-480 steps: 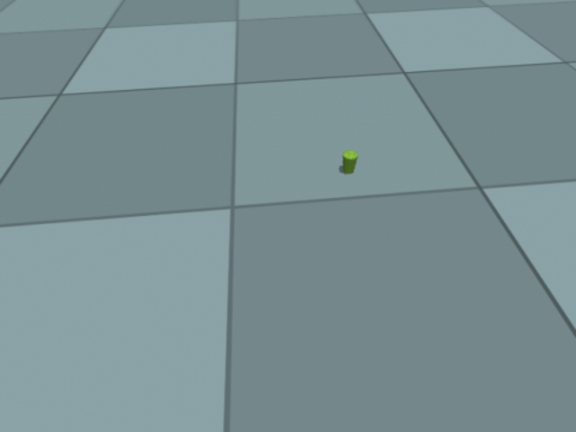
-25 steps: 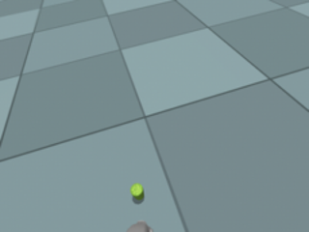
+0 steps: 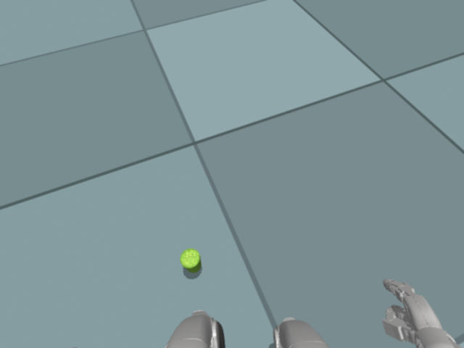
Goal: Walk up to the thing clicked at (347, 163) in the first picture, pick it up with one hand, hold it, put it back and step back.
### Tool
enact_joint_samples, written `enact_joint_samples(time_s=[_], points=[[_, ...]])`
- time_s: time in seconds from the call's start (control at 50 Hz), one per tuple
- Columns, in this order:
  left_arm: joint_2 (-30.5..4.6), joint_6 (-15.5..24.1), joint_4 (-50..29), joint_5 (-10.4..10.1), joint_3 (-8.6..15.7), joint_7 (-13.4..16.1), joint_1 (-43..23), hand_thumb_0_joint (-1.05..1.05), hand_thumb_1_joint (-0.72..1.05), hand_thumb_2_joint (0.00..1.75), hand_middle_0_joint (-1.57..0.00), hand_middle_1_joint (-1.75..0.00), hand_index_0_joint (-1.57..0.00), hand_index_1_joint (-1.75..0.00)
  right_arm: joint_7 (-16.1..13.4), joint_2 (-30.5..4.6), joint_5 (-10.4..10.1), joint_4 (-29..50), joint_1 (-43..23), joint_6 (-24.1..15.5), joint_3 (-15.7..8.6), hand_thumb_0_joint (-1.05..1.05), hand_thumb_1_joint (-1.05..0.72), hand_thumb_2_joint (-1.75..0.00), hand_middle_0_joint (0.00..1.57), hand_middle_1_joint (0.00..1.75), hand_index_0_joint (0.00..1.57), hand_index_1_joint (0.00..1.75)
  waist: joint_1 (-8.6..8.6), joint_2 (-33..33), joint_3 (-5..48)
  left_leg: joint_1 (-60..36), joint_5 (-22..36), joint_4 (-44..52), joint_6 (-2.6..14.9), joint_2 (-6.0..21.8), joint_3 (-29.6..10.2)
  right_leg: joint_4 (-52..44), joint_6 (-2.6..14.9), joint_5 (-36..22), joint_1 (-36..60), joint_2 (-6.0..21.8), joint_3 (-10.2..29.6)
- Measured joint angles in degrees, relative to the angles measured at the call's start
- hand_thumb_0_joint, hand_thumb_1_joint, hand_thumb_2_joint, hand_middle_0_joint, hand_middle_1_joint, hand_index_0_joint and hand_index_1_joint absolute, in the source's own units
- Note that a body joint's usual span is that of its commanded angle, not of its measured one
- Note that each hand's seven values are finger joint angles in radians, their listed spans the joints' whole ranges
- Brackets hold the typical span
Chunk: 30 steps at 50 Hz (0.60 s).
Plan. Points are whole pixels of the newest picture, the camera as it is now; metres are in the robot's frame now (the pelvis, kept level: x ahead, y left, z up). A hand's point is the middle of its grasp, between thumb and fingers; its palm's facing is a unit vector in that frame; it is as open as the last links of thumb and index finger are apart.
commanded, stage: walk up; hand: left
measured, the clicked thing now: (192, 262) +0.46 +0.22 -0.68
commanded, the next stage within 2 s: stand in 1.68 s
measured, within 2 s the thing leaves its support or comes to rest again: neither
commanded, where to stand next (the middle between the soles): +0.10 -0.02 m, yaw +5 degrees
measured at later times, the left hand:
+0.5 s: hand out of the picture -0.03 +0.27 -0.12, palm faces +0.09 -0.92 -0.39, open 7.4 cm
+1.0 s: hand out of the picture -0.04 +0.24 -0.11, palm faces +0.11 -0.90 -0.43, open 7.4 cm
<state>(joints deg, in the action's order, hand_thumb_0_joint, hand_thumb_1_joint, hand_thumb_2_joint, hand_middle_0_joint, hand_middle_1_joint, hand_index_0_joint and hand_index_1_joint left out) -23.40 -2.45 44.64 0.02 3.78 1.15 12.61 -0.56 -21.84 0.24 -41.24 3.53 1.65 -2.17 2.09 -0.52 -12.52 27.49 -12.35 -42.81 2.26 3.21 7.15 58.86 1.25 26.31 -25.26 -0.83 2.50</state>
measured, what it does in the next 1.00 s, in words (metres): steps on the spot: right foot, then left foot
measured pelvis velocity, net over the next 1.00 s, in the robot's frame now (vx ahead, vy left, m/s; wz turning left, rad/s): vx -0.06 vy -0.04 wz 0.11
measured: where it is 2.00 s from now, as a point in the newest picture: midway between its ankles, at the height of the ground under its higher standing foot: outside the picture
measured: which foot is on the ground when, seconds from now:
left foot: down 0.00-0.08, up 0.10-0.38, down 0.40-0.74, up 0.76-1.00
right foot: up 0.00-0.02, down 0.04-0.44, up 0.46-0.70, down 0.72-1.00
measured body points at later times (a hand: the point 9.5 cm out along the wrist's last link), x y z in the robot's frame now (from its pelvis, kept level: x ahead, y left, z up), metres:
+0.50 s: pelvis -0.08 -0.01 +0.02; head -0.09 -0.01 +0.47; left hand -0.04 +0.32 -0.09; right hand -0.02 -0.32 -0.10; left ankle -0.11 +0.12 -0.70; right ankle -0.03 -0.12 -0.68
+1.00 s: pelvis -0.06 -0.04 +0.02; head -0.03 -0.06 +0.47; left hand -0.05 +0.29 -0.08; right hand +0.05 -0.34 -0.11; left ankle -0.05 +0.11 -0.68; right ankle +0.00 -0.16 -0.70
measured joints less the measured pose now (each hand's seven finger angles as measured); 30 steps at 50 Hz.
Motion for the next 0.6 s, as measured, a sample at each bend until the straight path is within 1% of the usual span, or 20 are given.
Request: enact_joint_samples(time_s=[0.04, 0.06, 0.08, 0.1, 0.12, 0.14, 0.16, 0.18, 0.22, 0.26, 0.28, 0.32, 0.38, 0.4, 0.42, 0.44, 0.46, 0.5, 0.54, 0.6], points=[[0.0, -0.2, 0.2, 0.2, 0.4, -0.8, 0.6, 0.0, 0.91, 0.89, -0.2, -0.3, -0.2, -0.3, 0.1, -0.7, 0.2, 0.1, 0.0, 0.3, -0.2, 0.0, -0.9, -0.9, 0.21, 0.3, 0.21, 0.3, 0.26, -0.4, 0.6, 2.3, 0.0, -2.0, -0.78, 1.2, 0.2, -5.9, 0.31, -0.4, 3.4, 0.7, -0.7], [0.4, -0.1, 0.6, 0.4, 0.6, -1.0, 0.6, 0.0, 0.91, 0.89, -0.2, -0.3, -0.2, -0.3, 0.1, -1.4, 0.1, -0.2, -0.3, 0.6, -0.4, 0.0, -0.9, -0.9, 0.21, 0.3, 0.21, 0.3, 0.42, -1.5, 0.5, 3.4, 0.0, -3.1, -1.25, 2.4, -0.3, -8.3, -0.36, 2.4, 4.5, 0.0, -1.3], [1.2, 0.0, 1.1, 0.6, 0.6, -1.1, 0.5, 0.0, 0.91, 0.89, -0.2, -0.3, -0.2, -0.3, 0.1, -2.1, 0.0, -0.7, -0.5, 0.9, -0.7, 0.0, -0.9, -0.9, 0.21, 0.3, 0.21, 0.3, 0.03, -3.4, -0.2, 4.0, 0.1, -3.9, -1.22, 3.6, -1.6, -8.9, -0.22, 1.8, 4.8, -1.3, -2.5], [1.6, 0.1, 1.2, 1.0, 0.4, -1.2, 0.8, 0.0, 0.91, 0.89, -0.2, -0.3, -0.2, -0.3, 0.0, -2.3, -0.2, -1.2, -0.3, 1.3, -1.1, 0.0, -0.9, -0.9, 0.21, 0.3, 0.21, 0.3, -0.51, -4.0, -0.3, 4.8, -3.8, -5.3, -1.38, 2.7, -3.4, -8.8, 0.07, 0.8, 4.6, -1.5, -3.3], [1.7, 0.2, 1.1, 1.4, 0.0, -1.4, 1.3, 0.0, 0.91, 0.89, -0.2, -0.3, -0.2, -0.3, -0.3, -2.2, -0.2, -1.7, 0.4, 1.7, -1.3, 0.0, -0.9, -0.9, 0.21, 0.3, 0.21, 0.3, -0.44, -3.1, -0.1, 5.8, -10.0, -8.6, -1.55, 0.2, -5.5, -8.4, 0.44, 0.1, 3.9, -0.6, -3.1], [1.6, 0.4, 1.0, 1.7, -0.3, -1.4, 1.7, 0.0, 0.91, 0.89, -0.2, -0.3, -0.2, -0.3, -0.5, -1.9, -0.2, -2.5, 1.1, 2.0, -1.3, 0.0, -0.9, -0.9, 0.2, 0.3, 0.2, 0.3, 0.26, -1.7, 0.2, 6.4, -14.6, -12.8, -1.71, -2.5, -7.2, -8.2, 0.73, -0.6, 3.3, 0.4, -2.1], [1.7, 0.5, 1.2, 1.8, -0.5, -1.3, 2.1, 0.0, 0.9, 0.89, -0.2, -0.3, -0.2, -0.3, -0.5, -1.8, -0.3, -3.2, 1.7, 2.2, -1.2, 0.0, -0.9, -0.9, 0.2, 0.3, 0.2, 0.3, 0.9, -0.6, 0.5, 6.6, -17.0, -16.9, -1.75, -4.7, -8.7, -8.8, 0.83, -1.5, 3.0, 1.1, -1.1], [2.0, 0.6, 1.4, 1.9, -0.6, -1.1, 2.4, 0.0, 0.9, 0.89, -0.2, -0.3, -0.21, -0.3, -0.3, -1.9, -0.6, -3.8, 2.3, 2.2, -1.3, 0.01, -0.9, -0.9, 0.2, 0.3, 0.2, 0.3, 1.11, 0.0, 0.8, 6.6, -17.8, -20.7, -1.82, -6.5, -10.3, -10.0, 0.82, -2.6, 2.8, 1.6, -0.6], [2.7, 0.5, 2.0, 2.2, -0.7, -0.9, 2.5, 0.0, 0.9, 0.89, -0.21, -0.3, -0.21, -0.3, -0.1, -2.3, -1.1, -4.5, 4.0, 1.8, -1.5, 0.01, -0.9, -0.9, 0.2, 0.3, 0.2, 0.3, 0.46, 0.1, 1.8, 6.2, -16.6, -26.5, -2.19, -9.0, -13.1, -12.7, 0.71, -4.8, 2.6, 2.5, -0.9], [3.2, 0.6, 2.1, 2.4, -0.5, -0.8, 2.1, 0.0, 0.9, 0.89, -0.21, -0.3, -0.21, -0.3, -0.1, -2.8, -1.1, -5.2, 6.4, 1.1, -1.6, 0.01, -0.9, -0.9, 0.2, 0.3, 0.2, 0.3, 0.12, -0.3, 2.9, 3.9, -14.9, -28.4, -2.69, -9.5, -13.8, -14.9, 0.74, -6.5, 2.4, 2.9, -1.6], [3.5, 0.8, 2.0, 2.6, -0.4, -0.8, 1.8, 0.0, 0.9, 0.89, -0.21, -0.3, -0.21, -0.3, -0.1, -3.1, -1.0, -5.9, 7.6, 0.8, -1.5, 0.01, -0.9, -0.9, 0.2, 0.3, 0.2, 0.3, 0.08, -0.6, 3.5, 1.9, -14.5, -26.9, -2.92, -8.9, -13.7, -15.9, 0.76, -7.2, 2.5, 3.0, -2.0], [3.7, 1.5, 1.4, 2.9, -0.3, -0.8, 1.5, 0.0, 0.9, 0.89, -0.21, -0.3, -0.21, -0.3, 0.1, -3.2, -0.7, -7.8, 9.8, 0.2, -1.2, 0.01, -0.9, -0.9, 0.2, 0.3, 0.2, 0.3, -0.17, -1.1, 4.9, -2.8, -15.3, -19.7, -3.37, -7.1, -12.5, -17.5, 0.98, -8.2, 2.9, 3.2, -3.4], [3.0, 2.1, 0.4, 2.9, 0.0, -1.4, 1.0, 0.0, 0.9, 0.89, -0.21, -0.3, -0.21, -0.3, 0.6, -2.6, 0.0, -10.4, 12.7, -0.5, -0.6, 0.01, -0.9, -0.9, 0.2, 0.3, 0.2, 0.3, -0.45, -0.4, 6.8, -10.3, -18.2, -4.3, -3.08, -4.8, -9.7, -17.9, 0.98, -8.5, 3.3, 4.3, -5.4], [2.5, 2.1, 0.2, 2.6, 0.0, -1.7, 1.0, 0.0, 0.9, 0.89, -0.21, -0.3, -0.21, -0.3, 0.7, -2.2, 0.3, -11.0, 13.4, -1.0, -0.4, 0.01, -0.9, -0.9, 0.2, 0.3, 0.2, 0.3, -0.49, 0.1, 7.3, -13.1, -16.4, 2.1, -2.74, -4.5, -8.8, -17.4, 0.56, -8.4, 3.3, 4.6, -5.8], [1.8, 1.9, 0.2, 2.3, 0.1, -1.9, 0.9, 0.0, 0.9, 0.89, -0.21, -0.3, -0.21, -0.3, 0.7, -1.5, 0.5, -11.6, 13.5, -1.6, -0.4, 0.01, -0.9, -0.9, 0.2, 0.3, 0.2, 0.3, -0.36, 1.5, 7.1, -15.0, -10.7, 6.3, -2.6, -5.1, -8.1, -16.5, 0.08, -8.2, 3.3, 5.4, -5.4], [1.0, 1.6, 0.6, 2.1, 0.3, -1.9, 1.1, 0.0, 0.9, 0.89, -0.21, -0.3, -0.21, -0.3, 0.7, -0.5, 0.9, -12.1, 13.3, -2.1, -0.4, 0.01, -0.9, -0.9, 0.2, 0.3, 0.2, 0.3, 0.08, 3.6, 6.8, -16.4, -8.3, 7.9, -2.49, -6.2, -7.0, -15.4, 0.12, -7.5, 3.3, 6.2, -3.8], [0.6, 1.1, 1.4, 1.7, 0.5, -1.9, 1.6, 0.0, 0.9, 0.89, -0.21, -0.3, -0.21, -0.3, 0.8, 0.1, 1.4, -12.0, 13.7, -2.6, -0.3, 0.01, -0.9, -0.9, 0.2, 0.3, 0.2, 0.3, 0.14, 4.6, 7.4, -17.0, -7.9, 8.3, -2.38, -6.6, -6.3, -13.8, 0.01, -4.5, 2.9, 5.8, -2.4], [0.6, 0.2, 3.8, 1.8, 0.5, -2.1, 2.5, 0.0, 0.9, 0.89, -0.2, -0.3, -0.2, -0.3, 1.2, 0.5, 1.6, -11.4, 15.2, -3.5, 0.0, 0.01, -0.9, -0.9, 0.2, 0.3, 0.21, 0.3, -1.6, 3.7, 9.8, -16.8, -8.6, 8.2, -1.04, -5.6, -7.4, -9.5, -0.2, 0.4, 1.5, 3.6, -2.0], [0.1, 0.3, 5.2, 1.6, 0.5, -2.7, 2.7, 0.0, 0.9, 0.89, -0.2, -0.3, -0.2, -0.3, 1.3, 0.7, 1.7, -11.3, 15.9, -4.0, 0.3, 0.01, -0.9, -0.9, 0.21, 0.3, 0.21, 0.3, -2.58, 3.1, 10.4, -17.6, -8.1, 9.7, -0.33, -4.5, -8.6, -7.0, -0.17, -0.4, 0.7, 2.6, -2.0], [-0.9, 1.3, 5.9, 1.3, 1.0, -3.4, 3.1, 0.0, 0.9, 0.89, -0.2, -0.3, -0.2, -0.3, 1.4, 0.8, 1.6, -10.8, 16.0, -4.8, 0.6, 0.01, -0.9, -0.9, 0.21, 0.3, 0.21, 0.3, -2.36, 3.5, 10.0, -18.5, -6.4, 12.0, -1.53, -3.6, -8.4, -8.6, -0.28, -3.4, -0.2, 3.3, -1.1]])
